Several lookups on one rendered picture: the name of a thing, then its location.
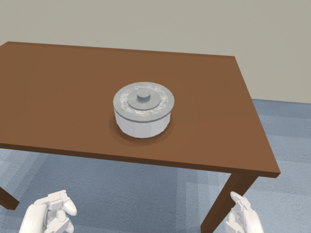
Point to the right robot hand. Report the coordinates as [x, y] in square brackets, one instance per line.
[248, 220]

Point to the knob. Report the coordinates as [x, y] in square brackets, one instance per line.
[143, 94]

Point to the table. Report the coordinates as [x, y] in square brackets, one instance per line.
[58, 99]

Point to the pot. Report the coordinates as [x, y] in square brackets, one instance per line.
[142, 130]

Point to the left robot hand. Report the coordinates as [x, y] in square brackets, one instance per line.
[37, 217]

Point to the lid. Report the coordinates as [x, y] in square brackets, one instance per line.
[129, 107]

